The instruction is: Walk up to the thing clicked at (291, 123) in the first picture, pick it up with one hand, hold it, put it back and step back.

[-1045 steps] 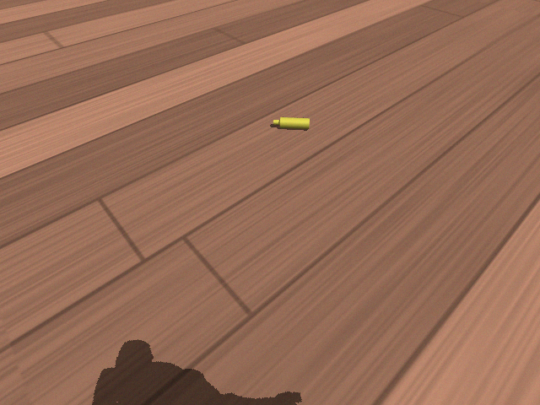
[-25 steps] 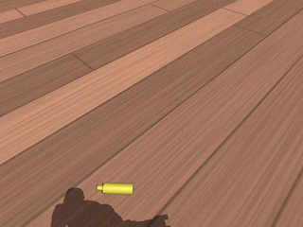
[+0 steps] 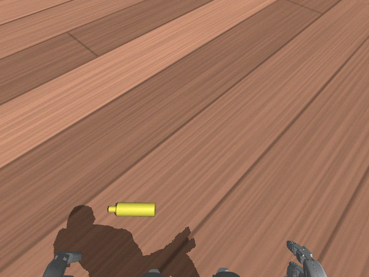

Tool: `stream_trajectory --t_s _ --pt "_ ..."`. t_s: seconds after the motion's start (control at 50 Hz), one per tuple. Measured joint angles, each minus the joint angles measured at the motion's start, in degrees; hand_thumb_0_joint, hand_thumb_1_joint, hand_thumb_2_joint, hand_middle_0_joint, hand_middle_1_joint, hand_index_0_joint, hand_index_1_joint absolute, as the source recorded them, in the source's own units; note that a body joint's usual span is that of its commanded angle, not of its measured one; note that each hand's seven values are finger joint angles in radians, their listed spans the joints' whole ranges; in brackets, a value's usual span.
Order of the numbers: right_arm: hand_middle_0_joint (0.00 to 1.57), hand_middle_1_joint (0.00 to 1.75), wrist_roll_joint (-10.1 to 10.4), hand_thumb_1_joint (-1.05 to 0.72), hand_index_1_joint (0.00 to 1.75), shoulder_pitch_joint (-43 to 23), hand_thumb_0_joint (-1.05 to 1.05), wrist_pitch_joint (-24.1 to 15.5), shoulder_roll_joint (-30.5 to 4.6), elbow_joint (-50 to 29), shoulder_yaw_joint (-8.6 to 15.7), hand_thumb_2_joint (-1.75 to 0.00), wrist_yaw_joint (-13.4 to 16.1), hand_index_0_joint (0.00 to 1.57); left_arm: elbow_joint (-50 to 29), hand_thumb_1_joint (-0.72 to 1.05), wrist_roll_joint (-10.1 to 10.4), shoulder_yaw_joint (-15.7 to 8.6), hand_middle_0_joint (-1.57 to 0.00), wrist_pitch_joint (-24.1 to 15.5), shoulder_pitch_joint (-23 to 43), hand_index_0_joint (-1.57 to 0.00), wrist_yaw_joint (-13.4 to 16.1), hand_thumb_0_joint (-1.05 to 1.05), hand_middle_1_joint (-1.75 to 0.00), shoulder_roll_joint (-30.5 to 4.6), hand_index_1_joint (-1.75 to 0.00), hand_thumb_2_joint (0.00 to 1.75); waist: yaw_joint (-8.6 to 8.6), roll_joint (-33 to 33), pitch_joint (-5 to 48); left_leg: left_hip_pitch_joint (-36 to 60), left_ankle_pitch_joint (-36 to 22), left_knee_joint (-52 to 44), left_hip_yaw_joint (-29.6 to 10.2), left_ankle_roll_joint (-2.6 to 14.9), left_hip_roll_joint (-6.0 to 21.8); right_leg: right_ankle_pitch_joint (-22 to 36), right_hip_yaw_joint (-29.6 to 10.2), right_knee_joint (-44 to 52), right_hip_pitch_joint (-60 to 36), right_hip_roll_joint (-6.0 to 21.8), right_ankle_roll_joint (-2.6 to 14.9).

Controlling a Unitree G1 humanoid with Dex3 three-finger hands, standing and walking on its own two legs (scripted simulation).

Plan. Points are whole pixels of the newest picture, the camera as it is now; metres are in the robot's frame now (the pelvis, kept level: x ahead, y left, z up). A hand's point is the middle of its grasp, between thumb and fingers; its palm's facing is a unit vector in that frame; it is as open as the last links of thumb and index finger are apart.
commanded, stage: rise first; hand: left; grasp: from above
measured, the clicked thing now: (132, 209) +0.48 +0.27 -0.68
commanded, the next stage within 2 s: none
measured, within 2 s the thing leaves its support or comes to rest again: neither
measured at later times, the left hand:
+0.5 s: hand out of the picture +0.13 +0.26 -0.19, palm faces -0.22 -0.83 -0.51, open 14.1 cm
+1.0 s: hand (100, 243) +0.27 +0.30 -0.40, palm faces -0.50 -0.33 -0.80, open 13.9 cm
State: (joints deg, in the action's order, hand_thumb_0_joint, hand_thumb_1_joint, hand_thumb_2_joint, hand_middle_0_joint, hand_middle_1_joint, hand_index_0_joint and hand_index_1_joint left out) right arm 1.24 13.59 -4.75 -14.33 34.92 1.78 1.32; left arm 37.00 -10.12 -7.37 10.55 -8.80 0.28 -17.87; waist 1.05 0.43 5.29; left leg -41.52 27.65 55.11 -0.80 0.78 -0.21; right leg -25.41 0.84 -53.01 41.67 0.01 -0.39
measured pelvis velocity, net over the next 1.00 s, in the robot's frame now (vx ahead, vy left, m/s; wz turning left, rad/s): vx -0.09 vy -0.01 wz -0.02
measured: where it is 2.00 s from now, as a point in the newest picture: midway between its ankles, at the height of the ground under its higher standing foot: outside the picture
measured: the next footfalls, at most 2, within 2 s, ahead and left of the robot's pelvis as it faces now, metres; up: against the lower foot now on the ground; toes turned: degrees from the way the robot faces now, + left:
none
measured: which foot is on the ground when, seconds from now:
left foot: down 0.00-1.00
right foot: down 0.00-1.00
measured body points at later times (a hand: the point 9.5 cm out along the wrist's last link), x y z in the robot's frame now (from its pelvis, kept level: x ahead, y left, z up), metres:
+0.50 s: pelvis -0.01 +0.00 -0.06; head +0.10 +0.01 +0.37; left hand +0.14 +0.30 -0.16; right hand +0.17 -0.25 -0.14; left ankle -0.01 +0.11 -0.68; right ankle +0.00 -0.13 -0.68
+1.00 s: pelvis -0.09 -0.01 -0.26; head +0.13 +0.00 +0.13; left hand +0.29 +0.32 -0.35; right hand +0.06 -0.28 -0.40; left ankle -0.01 +0.11 -0.68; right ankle +0.00 -0.13 -0.68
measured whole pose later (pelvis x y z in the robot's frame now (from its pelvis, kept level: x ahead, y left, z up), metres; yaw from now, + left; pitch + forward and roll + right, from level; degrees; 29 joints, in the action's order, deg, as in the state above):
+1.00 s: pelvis -0.09 -0.01 -0.26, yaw -1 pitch +35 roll -3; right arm -0.7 5.4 -9.0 -17.0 39.8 2.9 -3.2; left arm 52.6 -47.4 -7.9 -11.4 28.0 3.6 -34.5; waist 2.0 -0.8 7.8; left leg -110.7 40.0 115.6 -2.7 -0.1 -0.6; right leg -37.3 2.9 -112.8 110.7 0.4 0.8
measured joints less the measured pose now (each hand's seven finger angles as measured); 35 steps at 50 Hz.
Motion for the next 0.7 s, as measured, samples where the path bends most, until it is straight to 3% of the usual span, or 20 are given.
stream_trajectory --t_s 0.26,0.44,0.56,0.7 --pt "0.2 0.3 -0.8 -0.9 0.3 -2.0 0.01 -2.9 0.8 -4.0 -0.9 -0.9 0.6 0.2 -12.4 -0.54 -2.3 1.4 -0.09 4.2 -6.7 -0.1 0.1 0.0 -1.05 -0.8 -1.05 0.97 0.32 -0.8 2.0 -9.2 3.9 9.4 -1.0 0.08 0.1 -3.7 1.0 -8.5 8.6 -0.1 -0.07" --pt "0.2 0.3 -0.9 -0.91 0.3 -2.1 0.01 -4.1 0.7 -5.3 -0.9 -0.9 0.6 0.2 -16.5 -0.54 -4.1 1.4 -0.1 3.6 -7.9 -0.11 0.5 0.0 -1.05 -1.5 -1.04 0.95 0.43 -0.9 2.7 -16.4 6.1 16.1 -1.2 -0.1 0.1 -6.0 1.2 -15.3 15.8 -0.1 0.18" --pt "0.2 0.3 -1.1 -0.93 0.3 -3.2 0.01 -6.1 -0.5 -4.8 -0.7 -0.9 0.2 0.2 -10.0 -0.56 -8.8 1.3 -0.11 -0.5 -2.0 -0.12 0.5 0.0 -1.04 -4.1 -1.04 0.95 0.7 -0.8 4.1 -25.2 7.9 23.2 -1.3 -0.28 -0.1 -8.0 1.4 -22.8 24.7 0.1 0.43" --pt "0.2 0.3 -1.2 -0.95 0.3 -6.3 0.01 -7.8 -2.9 -1.8 0.5 -0.91 -1.4 0.2 -1.7 -0.56 -17.7 0.6 -0.14 -10.1 9.5 -0.14 0.3 0.0 -1.03 -8.3 -1.03 0.94 0.95 -0.3 5.5 -41.2 11.4 37.2 -1.0 -0.55 -0.4 -11.6 1.0 -37.3 41.2 0.4 0.57"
